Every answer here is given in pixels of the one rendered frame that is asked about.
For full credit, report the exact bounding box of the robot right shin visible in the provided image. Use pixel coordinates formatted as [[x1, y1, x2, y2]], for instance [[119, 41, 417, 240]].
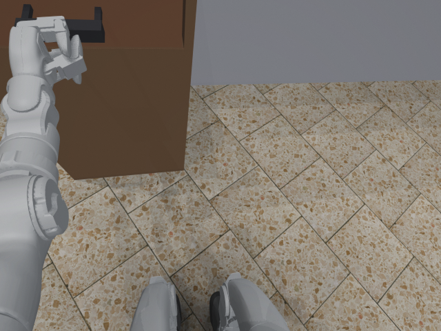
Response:
[[218, 272, 241, 331]]

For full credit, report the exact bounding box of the left robot forearm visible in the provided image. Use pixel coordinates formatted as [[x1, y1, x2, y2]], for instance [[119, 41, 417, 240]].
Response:
[[0, 74, 60, 186]]

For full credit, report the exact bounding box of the left robot upper arm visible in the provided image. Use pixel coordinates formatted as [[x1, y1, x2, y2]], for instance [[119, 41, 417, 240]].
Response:
[[0, 175, 69, 331]]

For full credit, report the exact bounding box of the drawer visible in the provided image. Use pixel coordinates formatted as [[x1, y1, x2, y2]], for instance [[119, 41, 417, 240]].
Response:
[[0, 0, 183, 47]]

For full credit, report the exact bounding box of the handle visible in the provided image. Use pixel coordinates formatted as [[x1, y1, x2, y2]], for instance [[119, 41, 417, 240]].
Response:
[[14, 4, 105, 43]]

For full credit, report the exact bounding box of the robot left hand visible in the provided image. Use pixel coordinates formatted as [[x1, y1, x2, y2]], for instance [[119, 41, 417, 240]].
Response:
[[9, 16, 87, 89]]

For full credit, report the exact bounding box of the cabinet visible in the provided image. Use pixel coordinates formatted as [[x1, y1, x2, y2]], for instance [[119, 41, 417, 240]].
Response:
[[0, 0, 197, 180]]

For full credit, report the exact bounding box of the robot left thigh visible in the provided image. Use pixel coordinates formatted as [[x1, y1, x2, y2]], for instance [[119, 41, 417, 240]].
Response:
[[130, 282, 177, 331]]

